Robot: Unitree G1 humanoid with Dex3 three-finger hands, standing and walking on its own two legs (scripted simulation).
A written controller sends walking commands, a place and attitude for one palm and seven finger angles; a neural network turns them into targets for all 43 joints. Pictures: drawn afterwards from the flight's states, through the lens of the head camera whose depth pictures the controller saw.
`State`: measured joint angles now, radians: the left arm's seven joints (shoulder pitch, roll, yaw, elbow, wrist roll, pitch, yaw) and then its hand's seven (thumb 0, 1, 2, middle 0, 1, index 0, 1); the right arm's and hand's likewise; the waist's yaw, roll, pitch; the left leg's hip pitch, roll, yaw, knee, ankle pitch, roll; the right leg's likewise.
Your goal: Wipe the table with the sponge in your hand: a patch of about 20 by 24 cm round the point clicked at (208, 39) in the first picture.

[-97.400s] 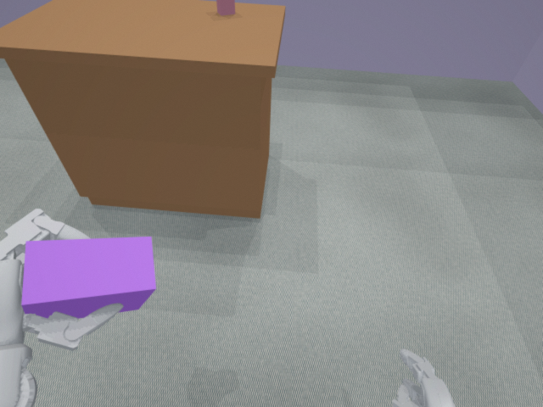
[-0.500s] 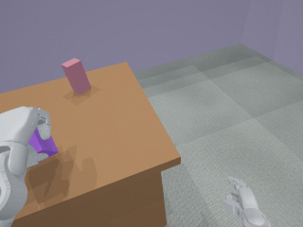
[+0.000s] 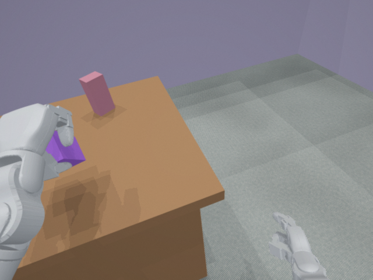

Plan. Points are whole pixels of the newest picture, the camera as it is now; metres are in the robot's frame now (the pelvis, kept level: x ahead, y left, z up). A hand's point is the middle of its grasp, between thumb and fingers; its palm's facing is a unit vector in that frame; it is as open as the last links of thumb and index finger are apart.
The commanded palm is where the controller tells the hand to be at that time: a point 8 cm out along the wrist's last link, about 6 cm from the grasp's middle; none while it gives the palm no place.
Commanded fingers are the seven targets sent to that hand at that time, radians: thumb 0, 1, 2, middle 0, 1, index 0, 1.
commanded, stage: lift the sponge slowly off the table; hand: left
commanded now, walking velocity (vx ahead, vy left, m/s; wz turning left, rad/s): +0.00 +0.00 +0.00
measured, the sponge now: (49, 158) +0.26 +0.34 +0.16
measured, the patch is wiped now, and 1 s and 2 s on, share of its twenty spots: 1.00 1.00 1.00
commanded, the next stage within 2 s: bring the sponge back beside the body in 0.40 s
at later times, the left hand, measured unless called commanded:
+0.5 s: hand (34, 134) +0.25 +0.31 +0.24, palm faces +0.33 -0.06 -0.94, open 7.0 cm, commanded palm +0.20 +0.31 +0.30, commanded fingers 0.00 0.10 1.30 -1.20 -1.60 -1.20 -1.60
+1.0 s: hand (38, 152) +0.23 +0.30 +0.22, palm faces +0.31 -0.12 -0.94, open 7.0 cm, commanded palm +0.17 +0.29 +0.29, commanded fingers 0.00 0.10 1.30 -1.20 -1.60 -1.20 -1.60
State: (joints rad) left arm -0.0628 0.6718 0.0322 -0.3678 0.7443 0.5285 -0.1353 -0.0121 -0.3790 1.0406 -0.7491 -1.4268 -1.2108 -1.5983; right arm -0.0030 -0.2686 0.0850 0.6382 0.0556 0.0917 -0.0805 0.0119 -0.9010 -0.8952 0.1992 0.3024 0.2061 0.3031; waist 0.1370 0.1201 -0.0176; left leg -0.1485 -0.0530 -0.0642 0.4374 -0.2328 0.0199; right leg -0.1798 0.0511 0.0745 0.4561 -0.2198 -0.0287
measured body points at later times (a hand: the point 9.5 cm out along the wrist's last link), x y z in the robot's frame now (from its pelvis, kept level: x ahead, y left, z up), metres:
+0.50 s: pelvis +0.01 +0.00 +0.00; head -0.01 -0.05 +0.45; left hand +0.23 +0.31 +0.29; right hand +0.28 -0.19 -0.07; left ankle +0.00 +0.11 -0.74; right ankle +0.02 -0.10 -0.74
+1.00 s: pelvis +0.00 +0.00 +0.00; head -0.02 -0.05 +0.45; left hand +0.21 +0.30 +0.27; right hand +0.27 -0.18 -0.07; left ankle +0.00 +0.11 -0.74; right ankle +0.02 -0.10 -0.74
